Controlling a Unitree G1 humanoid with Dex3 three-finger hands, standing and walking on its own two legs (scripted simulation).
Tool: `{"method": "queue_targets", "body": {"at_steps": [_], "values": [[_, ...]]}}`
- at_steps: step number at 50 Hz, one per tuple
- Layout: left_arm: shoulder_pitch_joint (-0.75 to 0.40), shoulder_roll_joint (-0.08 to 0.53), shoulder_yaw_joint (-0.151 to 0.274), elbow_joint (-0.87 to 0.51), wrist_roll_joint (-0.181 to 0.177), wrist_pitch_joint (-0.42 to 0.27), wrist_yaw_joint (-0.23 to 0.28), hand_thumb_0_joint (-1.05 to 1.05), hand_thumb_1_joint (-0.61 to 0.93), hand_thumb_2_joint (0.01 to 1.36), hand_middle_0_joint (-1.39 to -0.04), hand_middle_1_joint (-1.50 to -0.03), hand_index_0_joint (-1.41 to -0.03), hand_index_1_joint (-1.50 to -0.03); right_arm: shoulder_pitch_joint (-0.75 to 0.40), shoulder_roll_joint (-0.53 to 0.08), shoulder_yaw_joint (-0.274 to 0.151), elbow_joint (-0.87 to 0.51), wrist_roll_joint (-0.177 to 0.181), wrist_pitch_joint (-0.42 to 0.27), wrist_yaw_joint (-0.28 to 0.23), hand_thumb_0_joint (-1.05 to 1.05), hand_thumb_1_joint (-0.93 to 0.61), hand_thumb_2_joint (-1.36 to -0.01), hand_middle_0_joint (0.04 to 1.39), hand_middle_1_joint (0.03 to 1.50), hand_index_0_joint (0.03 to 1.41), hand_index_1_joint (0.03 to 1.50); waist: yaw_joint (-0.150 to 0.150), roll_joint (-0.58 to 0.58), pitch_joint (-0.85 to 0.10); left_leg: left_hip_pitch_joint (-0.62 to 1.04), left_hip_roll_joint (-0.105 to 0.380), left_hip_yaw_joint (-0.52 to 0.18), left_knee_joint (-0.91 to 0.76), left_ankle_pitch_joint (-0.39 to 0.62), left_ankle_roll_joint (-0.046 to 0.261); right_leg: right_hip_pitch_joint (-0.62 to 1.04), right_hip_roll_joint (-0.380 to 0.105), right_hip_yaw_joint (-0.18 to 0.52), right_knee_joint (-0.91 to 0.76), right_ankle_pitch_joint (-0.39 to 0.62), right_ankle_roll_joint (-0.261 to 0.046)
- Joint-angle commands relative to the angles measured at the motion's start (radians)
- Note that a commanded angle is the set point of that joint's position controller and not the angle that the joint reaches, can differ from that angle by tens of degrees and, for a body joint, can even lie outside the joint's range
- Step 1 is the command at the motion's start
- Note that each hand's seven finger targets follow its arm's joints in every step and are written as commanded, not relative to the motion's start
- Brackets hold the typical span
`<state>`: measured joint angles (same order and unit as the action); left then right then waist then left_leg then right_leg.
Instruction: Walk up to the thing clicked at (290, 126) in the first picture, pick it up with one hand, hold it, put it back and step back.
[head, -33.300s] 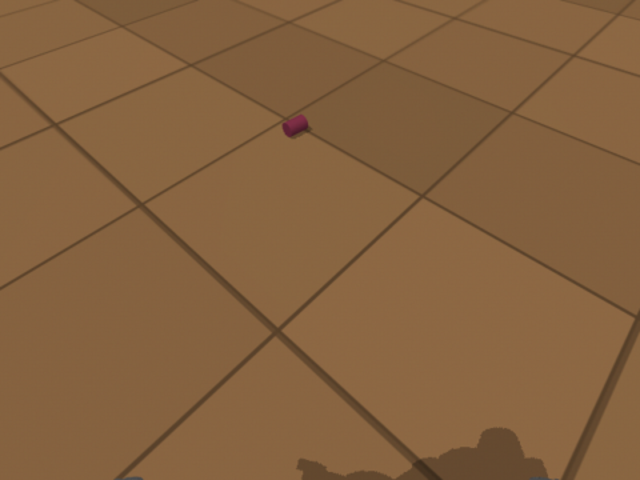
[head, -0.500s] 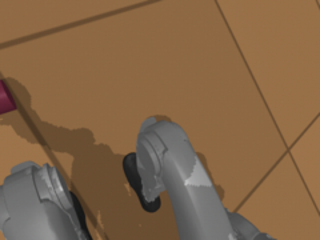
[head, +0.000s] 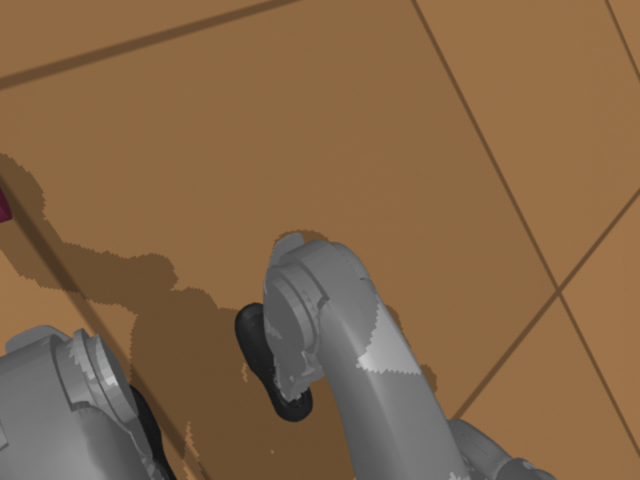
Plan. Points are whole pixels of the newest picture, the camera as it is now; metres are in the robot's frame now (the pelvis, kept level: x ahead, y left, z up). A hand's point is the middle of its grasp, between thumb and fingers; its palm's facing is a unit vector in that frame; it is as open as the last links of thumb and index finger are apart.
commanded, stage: open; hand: left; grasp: from above
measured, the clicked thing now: out of the picture +0.47 +0.27 -0.27
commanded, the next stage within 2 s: withdraw in 0.66 s
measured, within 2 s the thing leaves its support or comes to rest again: rests again in 0.18 s
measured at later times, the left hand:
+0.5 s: hand out of the picture +0.47 +0.28 -0.24, palm faces -0.45 -0.13 -0.89, open 12.7 cm
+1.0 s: hand out of the picture +0.49 +0.28 -0.21, palm faces -0.32 -0.13 -0.94, open 13.5 cm
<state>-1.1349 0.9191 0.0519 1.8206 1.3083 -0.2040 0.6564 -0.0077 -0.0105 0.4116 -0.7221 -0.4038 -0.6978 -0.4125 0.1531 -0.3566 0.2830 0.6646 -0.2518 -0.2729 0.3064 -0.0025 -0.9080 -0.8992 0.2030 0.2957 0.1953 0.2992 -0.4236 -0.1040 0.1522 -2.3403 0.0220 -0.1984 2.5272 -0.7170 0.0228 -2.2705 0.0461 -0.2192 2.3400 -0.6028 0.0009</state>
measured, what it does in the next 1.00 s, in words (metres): stands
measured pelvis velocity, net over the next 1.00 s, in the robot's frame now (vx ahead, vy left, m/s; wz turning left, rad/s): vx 0.00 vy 0.00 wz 0.00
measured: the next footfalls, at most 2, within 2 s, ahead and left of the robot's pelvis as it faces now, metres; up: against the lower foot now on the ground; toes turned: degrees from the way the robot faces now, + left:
none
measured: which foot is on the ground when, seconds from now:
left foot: down 0.00-1.00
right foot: down 0.00-1.00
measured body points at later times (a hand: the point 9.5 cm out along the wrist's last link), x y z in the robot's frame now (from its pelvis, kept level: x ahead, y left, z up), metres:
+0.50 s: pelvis +0.00 +0.00 +0.00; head +0.29 +0.11 +0.33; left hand +0.49 +0.28 -0.19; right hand +0.02 -0.25 -0.06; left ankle +0.07 +0.12 -0.27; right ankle +0.12 -0.10 -0.27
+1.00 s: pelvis +0.00 +0.00 +0.01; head +0.27 +0.10 +0.35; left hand +0.50 +0.28 -0.16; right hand +0.02 -0.25 -0.05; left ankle +0.07 +0.12 -0.27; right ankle +0.12 -0.10 -0.27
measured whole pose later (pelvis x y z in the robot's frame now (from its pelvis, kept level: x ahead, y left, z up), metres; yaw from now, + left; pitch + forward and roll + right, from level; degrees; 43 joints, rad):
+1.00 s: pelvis +0.00 +0.00 +0.01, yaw +0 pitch +31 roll -12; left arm -1.07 0.85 0.12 1.61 1.26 -0.13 0.64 0.00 -0.41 0.94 -0.18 -0.92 -0.18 -0.92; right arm 0.20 -0.34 0.22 0.68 -0.23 -0.25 0.32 0.00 -0.91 -0.90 0.20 0.30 0.20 0.30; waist -0.39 -0.07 0.10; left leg -2.34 0.02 -0.19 2.50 -0.72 0.01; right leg -2.28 0.05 -0.21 2.32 -0.61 -0.01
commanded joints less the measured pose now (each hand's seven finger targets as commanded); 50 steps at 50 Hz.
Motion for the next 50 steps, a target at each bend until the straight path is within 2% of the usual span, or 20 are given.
{"method": "queue_targets", "body": {"at_steps": [1,8,11,15,16,19,21,28,29,31,32,34,37,38,39,45,47,48,49,50], "values": [[-0.282,0.168,-0.007,-0.123,-0.021,0.006,0.048,0.000,-0.017,0.633,-0.535,-0.557,-0.524,-0.569,0.201,-0.318,-0.089,0.018,0.009,-0.014,-0.007,0.000,-0.894,-0.902,0.201,0.301,0.201,0.301,-0.072,0.451,-0.592,0.404,0.006,0.045,-0.261,0.132,0.001,0.397,0.047,-0.042,-0.216,0.172,-0.020],[-0.286,0.208,0.027,-0.176,-0.019,0.019,0.050,0.000,-0.190,0.730,-0.388,-0.664,-0.375,-0.678,0.218,-0.323,-0.093,0.028,0.014,-0.017,-0.003,0.000,-0.897,-0.903,0.201,0.301,0.201,0.301,-0.057,0.541,-0.670,0.496,0.012,0.033,-0.265,0.219,-0.015,0.405,0.044,-0.047,-0.192,0.241,-0.026],[-0.253,0.179,0.013,-0.150,-0.025,0.031,0.040,0.000,-0.209,0.749,-0.365,-0.700,-0.354,-0.711,0.196,-0.325,-0.091,0.010,0.010,-0.021,0.006,0.000,-0.896,-0.903,0.201,0.301,0.201,0.301,-0.065,0.518,-0.612,0.459,0.012,0.030,-0.260,0.198,-0.012,0.386,0.046,-0.052,-0.190,0.225,-0.025],[-0.238,0.221,0.058,-0.194,-0.027,0.041,0.038,0.000,-0.254,0.805,-0.328,-0.747,-0.314,-0.762,0.221,-0.321,-0.105,0.024,0.018,-0.006,0.002,0.000,-0.896,-0.904,0.201,0.301,0.201,0.301,-0.029,0.563,-0.684,0.488,0.010,0.041,-0.277,0.224,-0.015,0.419,0.046,-0.045,-0.192,0.237,-0.032],[-0.218,0.174,0.040,-0.161,-0.029,0.047,0.027,0.000,-0.268,0.817,-0.315,-0.750,-0.300,-0.765,0.223,-0.316,-0.109,0.017,0.016,-0.006,0.006,0.000,-0.895,-0.903,0.201,0.301,0.201,0.301,-0.053,0.547,-0.658,0.495,0.011,0.037,-0.268,0.236,-0.016,0.398,0.044,-0.050,-0.185,0.247,-0.030],[-0.241,0.157,0.020,-0.179,-0.043,0.039,0.011,0.000,-0.308,0.819,-0.258,-0.789,-0.251,-0.795,0.220,-0.317,-0.102,0.014,0.020,-0.003,0.005,0.000,-0.892,-0.902,0.201,0.301,0.201,0.301,-0.074,0.510,-0.642,0.455,0.009,0.036,-0.252,0.240,-0.008,0.399,0.046,-0.052,-0.192,0.253,-0.029],[-0.214,0.186,0.035,-0.167,-0.054,0.035,0.007,0.000,-0.332,0.851,-0.248,-0.818,-0.238,-0.829,0.233,-0.319,-0.105,0.021,0.025,0.006,-0.002,0.000,-0.895,-0.903,0.201,0.301,0.201,0.301,-0.050,0.481,-0.648,0.416,0.006,0.050,-0.257,0.216,0.000,0.449,0.050,-0.041,-0.211,0.236,-0.027],[-0.243,0.160,-0.003,-0.170,-0.047,0.003,-0.008,0.000,-0.363,0.911,-0.210,-0.877,-0.201,-0.886,0.233,-0.310,-0.091,0.018,0.020,0.005,-0.014,0.000,-0.893,-0.902,0.201,0.301,0.201,0.301,-0.072,0.459,-0.623,0.428,0.004,0.049,-0.248,0.190,0.001,0.419,0.043,-0.045,-0.217,0.210,-0.024],[-0.238,0.198,0.017,-0.196,-0.045,-0.002,0.001,0.000,-0.363,0.902,-0.196,-0.889,-0.192,-0.892,0.242,-0.318,-0.094,0.022,0.020,0.009,-0.018,0.000,-0.889,-0.900,0.201,0.301,0.201,0.301,-0.056,0.483,-0.654,0.447,0.006,0.049,-0.266,0.199,-0.002,0.450,0.048,-0.044,-0.223,0.216,-0.024],[-0.236,0.183,0.010,-0.168,-0.036,-0.004,0.009,0.000,-0.371,0.901,-0.191,-0.885,-0.186,-0.889,0.232,-0.308,-0.089,0.021,0.017,0.010,-0.018,0.000,-0.890,-0.900,0.201,0.301,0.201,0.301,-0.060,0.478,-0.637,0.441,0.007,0.047,-0.268,0.190,-0.004,0.435,0.047,-0.046,-0.216,0.210,-0.026],[-0.243,0.208,0.029,-0.207,-0.032,-0.008,0.019,0.000,-0.366,0.923,-0.185,-0.919,-0.182,-0.921,0.235,-0.316,-0.093,0.021,0.019,0.014,-0.021,0.000,-0.890,-0.901,0.201,0.301,0.201,0.301,-0.041,0.509,-0.671,0.463,0.008,0.043,-0.275,0.209,-0.008,0.436,0.048,-0.047,-0.213,0.221,-0.028],[-0.234,0.158,-0.004,-0.139,-0.020,0.004,0.018,0.000,-0.363,0.956,-0.196,-0.923,-0.187,-0.931,0.218,-0.304,-0.088,0.014,0.013,0.011,-0.017,0.000,-0.891,-0.901,0.201,0.301,0.201,0.301,-0.072,0.493,-0.628,0.458,0.010,0.046,-0.261,0.199,-0.007,0.413,0.049,-0.046,-0.205,0.225,-0.026],[-0.250,0.202,0.027,-0.169,-0.029,0.005,0.038,0.000,-0.377,0.978,-0.179,-0.943,-0.171,-0.950,0.229,-0.316,-0.092,0.021,0.014,0.012,-0.022,0.000,-0.889,-0.900,0.201,0.301,0.201,0.301,-0.060,0.502,-0.645,0.449,0.008,0.051,-0.270,0.205,-0.005,0.441,0.051,-0.041,-0.218,0.229,-0.026],[-0.240,0.182,0.015,-0.142,-0.028,0.011,0.037,0.000,-0.391,1.004,-0.174,-0.956,-0.162,-0.967,0.217,-0.312,-0.092,0.018,0.014,0.010,-0.022,0.000,-0.891,-0.901,0.201,0.301,0.201,0.301,-0.062,0.488,-0.617,0.441,0.010,0.047,-0.270,0.185,-0.006,0.418,0.050,-0.043,-0.215,0.212,-0.027],[-0.243,0.192,0.015,-0.151,-0.026,0.015,0.035,0.000,-0.418,0.924,-0.161,-0.913,-0.166,-0.907,0.221,-0.314,-0.090,0.013,0.010,0.008,-0.020,0.000,-0.905,-0.901,0.201,0.300,0.201,0.300,-0.069,0.483,-0.617,0.436,0.009,0.052,-0.265,0.184,-0.002,0.429,0.052,-0.040,-0.221,0.214,-0.024],[-0.289,0.210,0.088,-0.346,-0.044,0.055,0.050,0.000,-0.445,0.927,-0.146,-0.904,-0.143,-0.906,0.240,-0.308,-0.146,0.025,0.019,0.009,-0.003,0.000,-0.905,-0.903,0.201,0.300,0.201,0.300,-0.009,0.657,-0.801,0.592,0.010,0.052,-0.299,0.269,-0.028,0.422,0.040,-0.040,-0.195,0.273,-0.037],[-0.235,0.125,0.055,-0.317,-0.063,0.086,0.034,0.000,-0.458,0.936,-0.144,-0.904,-0.137,-0.910,0.228,-0.284,-0.163,0.024,0.029,0.016,0.008,0.000,-0.906,-0.904,0.201,0.300,0.200,0.300,-0.003,0.639,-0.799,0.565,0.006,0.067,-0.304,0.257,-0.024,0.419,0.045,-0.031,-0.208,0.267,-0.039],[-0.238,0.155,0.090,-0.397,-0.066,0.097,0.028,0.000,-0.465,0.944,-0.125,-0.917,-0.121,-0.919,0.248,-0.283,-0.185,0.033,0.036,0.022,0.011,0.000,-0.903,-0.903,0.201,0.300,0.200,0.300,0.022,0.654,-0.841,0.569,0.002,0.077,-0.301,0.278,-0.020,0.421,0.042,-0.023,-0.215,0.283,-0.038],[-0.227,0.133,0.085,-0.440,-0.081,0.112,0.013,0.000,-0.469,0.948,-0.127,-0.913,-0.120,-0.919,0.236,-0.274,-0.196,0.023,0.049,0.028,0.014,0.000,-0.903,-0.904,0.201,0.300,0.200,0.300,0.053,0.667,-0.880,0.582,-0.002,0.079,-0.320,0.277,-0.022,0.405,0.035,-0.018,-0.208,0.272,-0.045],[-0.212,0.082,0.060,-0.455,-0.089,0.129,-0.011,0.000,-0.471,0.951,-0.127,-0.915,-0.119,-0.921,0.229,-0.263,-0.209,0.034,0.056,0.036,0.019,0.000,-0.903,-0.904,0.200,0.300,0.200,0.300,0.057,0.673,-0.893,0.596,-0.004,0.086,-0.330,0.280,-0.022,0.392,0.034,-0.012,-0.213,0.271,-0.047]]}}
